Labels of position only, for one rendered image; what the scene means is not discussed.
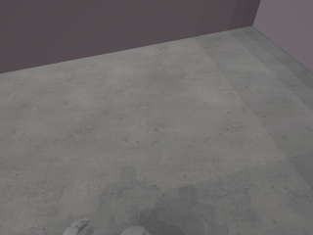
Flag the robot left hand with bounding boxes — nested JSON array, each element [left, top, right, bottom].
[[63, 218, 90, 235]]

